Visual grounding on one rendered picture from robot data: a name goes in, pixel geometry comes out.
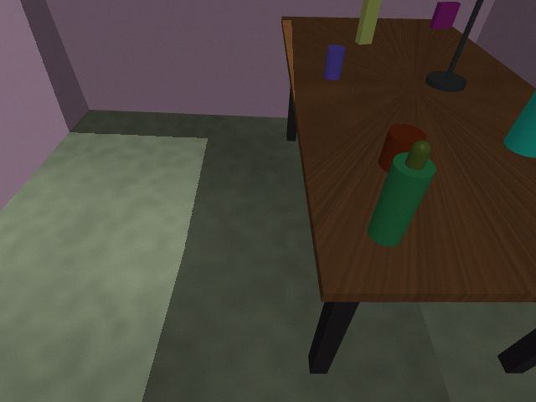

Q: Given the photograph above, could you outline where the table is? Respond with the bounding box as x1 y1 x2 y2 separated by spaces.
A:
281 17 536 374

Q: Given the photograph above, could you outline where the desk lamp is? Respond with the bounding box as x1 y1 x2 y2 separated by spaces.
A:
425 0 484 92

